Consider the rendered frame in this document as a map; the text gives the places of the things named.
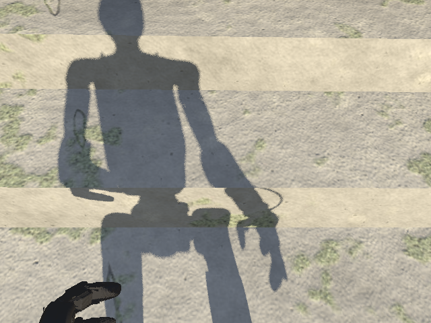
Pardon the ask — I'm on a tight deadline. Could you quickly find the left robot hand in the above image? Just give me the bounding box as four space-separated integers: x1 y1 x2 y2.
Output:
39 281 121 323

